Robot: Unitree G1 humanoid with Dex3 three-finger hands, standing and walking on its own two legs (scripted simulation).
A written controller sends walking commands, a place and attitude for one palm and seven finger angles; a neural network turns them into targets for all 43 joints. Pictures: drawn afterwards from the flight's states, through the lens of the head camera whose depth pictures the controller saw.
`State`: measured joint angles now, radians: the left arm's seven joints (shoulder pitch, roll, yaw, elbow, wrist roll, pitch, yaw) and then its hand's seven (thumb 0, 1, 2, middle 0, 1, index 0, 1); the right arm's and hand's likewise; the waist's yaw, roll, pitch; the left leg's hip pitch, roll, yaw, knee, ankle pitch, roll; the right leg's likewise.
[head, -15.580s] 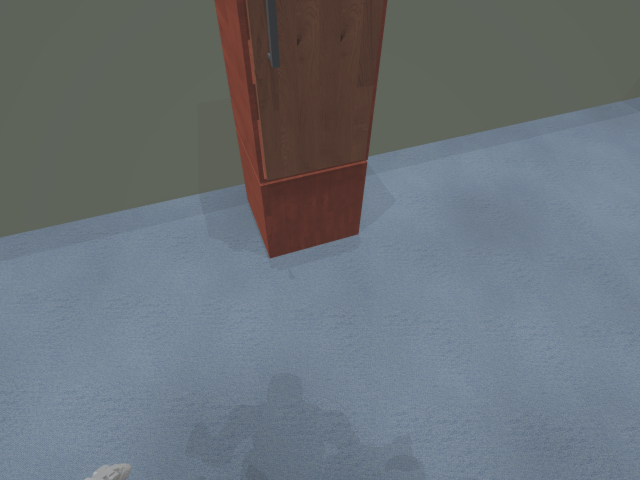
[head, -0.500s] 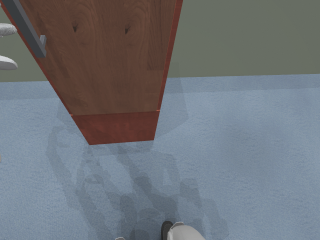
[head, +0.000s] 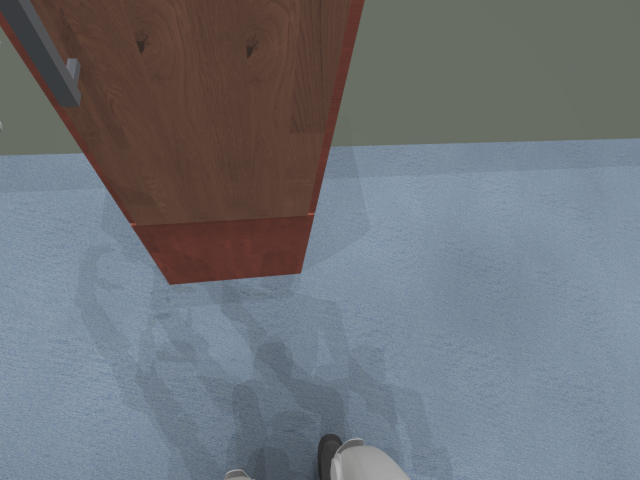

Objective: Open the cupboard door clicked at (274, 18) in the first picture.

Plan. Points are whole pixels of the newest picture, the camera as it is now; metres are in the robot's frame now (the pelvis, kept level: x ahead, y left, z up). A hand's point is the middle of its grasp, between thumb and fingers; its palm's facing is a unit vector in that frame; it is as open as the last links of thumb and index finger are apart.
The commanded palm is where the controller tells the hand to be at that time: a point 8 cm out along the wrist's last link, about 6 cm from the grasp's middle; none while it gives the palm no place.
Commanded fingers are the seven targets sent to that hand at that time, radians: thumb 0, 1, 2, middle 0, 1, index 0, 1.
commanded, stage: move the hooked fingers beside the handle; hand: left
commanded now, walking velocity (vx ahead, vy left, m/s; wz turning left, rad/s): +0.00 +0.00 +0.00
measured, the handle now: (38, 24) +0.58 +0.24 +0.16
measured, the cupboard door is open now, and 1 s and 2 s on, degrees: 0 0 0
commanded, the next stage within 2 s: slide the fingers in behind the handle in 0.26 s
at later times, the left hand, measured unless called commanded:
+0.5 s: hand out of the picture +0.50 +0.30 +0.16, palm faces +0.01 -1.00 -0.01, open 14.0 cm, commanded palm +0.49 +0.33 +0.15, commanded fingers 0.00 -0.50 0.30 -0.30 -1.20 -0.30 -1.20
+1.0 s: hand (3, 66) +0.52 +0.26 +0.16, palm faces +0.02 -1.00 -0.01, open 14.0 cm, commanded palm +0.50 +0.30 +0.15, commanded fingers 0.00 -0.50 0.30 -0.30 -1.20 -0.30 -1.20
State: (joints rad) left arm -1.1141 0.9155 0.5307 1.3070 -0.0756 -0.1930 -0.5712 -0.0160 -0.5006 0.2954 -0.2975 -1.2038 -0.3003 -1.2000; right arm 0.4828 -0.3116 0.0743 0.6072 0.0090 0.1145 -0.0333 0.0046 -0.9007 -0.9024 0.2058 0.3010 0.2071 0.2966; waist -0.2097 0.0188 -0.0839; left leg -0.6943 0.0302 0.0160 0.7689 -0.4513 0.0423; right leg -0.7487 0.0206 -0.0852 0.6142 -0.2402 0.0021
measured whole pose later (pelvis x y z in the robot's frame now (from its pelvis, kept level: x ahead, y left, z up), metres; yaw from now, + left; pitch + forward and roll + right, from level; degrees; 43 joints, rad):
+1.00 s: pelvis +0.00 -0.01 +0.00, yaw +0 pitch +20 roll -3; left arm -1.07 0.83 0.51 1.30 -0.07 -0.19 -0.47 -0.02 -0.50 0.30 -0.30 -1.20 -0.30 -1.20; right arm 0.46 -0.30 0.08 0.60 0.02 0.09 -0.02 0.00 -0.90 -0.90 0.21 0.30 0.21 0.30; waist -0.20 0.03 -0.08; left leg -0.65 0.03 0.03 0.75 -0.44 0.04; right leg -0.72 0.03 -0.07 0.62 -0.24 -0.01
